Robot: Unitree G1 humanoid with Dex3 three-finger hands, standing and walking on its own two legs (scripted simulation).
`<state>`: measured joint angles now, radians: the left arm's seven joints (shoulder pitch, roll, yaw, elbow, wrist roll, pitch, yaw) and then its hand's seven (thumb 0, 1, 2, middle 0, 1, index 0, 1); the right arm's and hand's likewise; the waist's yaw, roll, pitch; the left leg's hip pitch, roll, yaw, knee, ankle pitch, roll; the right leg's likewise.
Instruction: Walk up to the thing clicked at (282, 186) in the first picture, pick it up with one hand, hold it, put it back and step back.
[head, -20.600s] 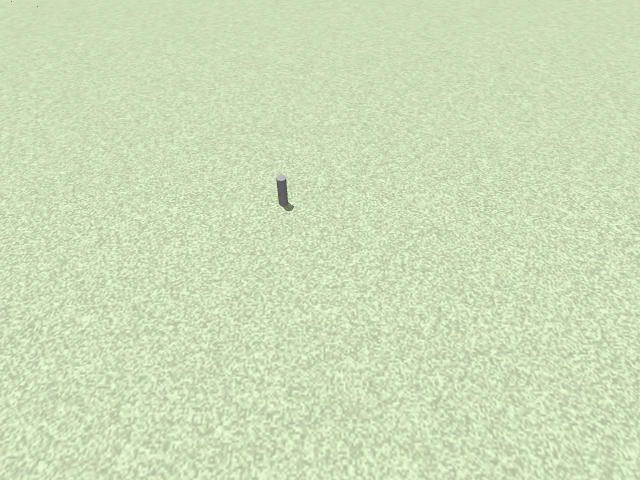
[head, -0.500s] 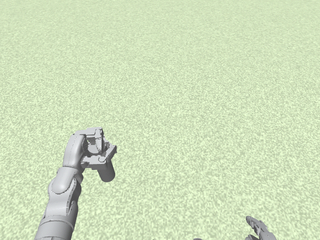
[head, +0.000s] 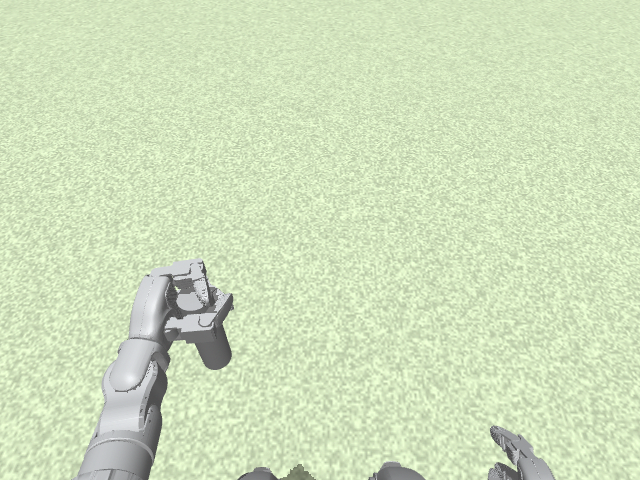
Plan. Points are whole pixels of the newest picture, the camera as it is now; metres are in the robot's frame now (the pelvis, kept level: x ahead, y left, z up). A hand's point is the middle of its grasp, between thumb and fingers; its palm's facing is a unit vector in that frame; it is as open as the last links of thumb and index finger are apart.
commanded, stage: crouch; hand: left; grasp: from the side
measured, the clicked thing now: (206, 329) +0.32 +0.17 -0.04
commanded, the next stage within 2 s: lower in 1.56 s
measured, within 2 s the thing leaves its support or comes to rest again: neither
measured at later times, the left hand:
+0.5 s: hand (240, 345) +0.37 +0.16 -0.22, palm faces -0.09 -1.00 -0.03, open 4.1 cm
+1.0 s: hand (256, 357) +0.41 +0.15 -0.40, palm faces -0.07 -1.00 -0.03, open 4.1 cm
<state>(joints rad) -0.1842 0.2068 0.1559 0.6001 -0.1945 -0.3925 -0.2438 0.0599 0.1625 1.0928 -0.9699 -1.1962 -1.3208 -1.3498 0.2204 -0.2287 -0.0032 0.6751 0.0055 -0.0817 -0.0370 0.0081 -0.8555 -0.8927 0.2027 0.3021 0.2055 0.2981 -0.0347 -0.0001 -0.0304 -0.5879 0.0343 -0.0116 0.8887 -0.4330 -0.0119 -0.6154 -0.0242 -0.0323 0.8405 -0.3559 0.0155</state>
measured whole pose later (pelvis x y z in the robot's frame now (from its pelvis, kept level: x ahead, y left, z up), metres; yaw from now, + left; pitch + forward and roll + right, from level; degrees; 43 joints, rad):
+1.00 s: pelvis -0.09 +0.01 -0.36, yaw -2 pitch +31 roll -5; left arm -0.88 0.46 0.36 1.29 -0.01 -0.77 -0.19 0.05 0.15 1.11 -0.99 -1.18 -1.37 -1.47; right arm 0.14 -0.28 0.08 0.73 -0.13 -0.05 0.11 0.00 -0.90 -0.90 0.20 0.30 0.20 0.30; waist -0.23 -0.03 -0.06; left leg -2.13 -0.02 -0.09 2.27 -0.69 -0.02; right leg -2.14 -0.06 -0.03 2.17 -0.57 0.02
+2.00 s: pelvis -0.09 +0.02 -0.41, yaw -9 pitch +23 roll -14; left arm -0.97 0.77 0.29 1.50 0.03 -0.88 -0.08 0.05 0.14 1.12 -1.00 -1.17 -1.43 -1.52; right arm 0.02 -0.35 0.37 0.62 -0.27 0.02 0.16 0.00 -0.90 -0.90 0.20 0.30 0.21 0.30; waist -0.35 -0.15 0.19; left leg -2.24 -0.03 -0.25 2.52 -0.70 -0.01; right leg -2.16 -0.03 -0.16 2.29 -0.54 0.06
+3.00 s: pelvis -0.09 +0.03 -0.41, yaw -13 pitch +20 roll -21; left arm -1.02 0.97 0.26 1.67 0.02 -1.07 -0.03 0.02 0.22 0.91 -1.04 -1.06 -1.22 -1.15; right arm -0.13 -0.37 0.57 0.57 -0.38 0.03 0.13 0.00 -0.90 -0.89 0.20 0.30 0.21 0.30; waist -0.41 -0.24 0.29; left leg -2.19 -0.04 -0.37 2.55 -0.73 -0.01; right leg -2.06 0.00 -0.26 2.21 -0.54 0.08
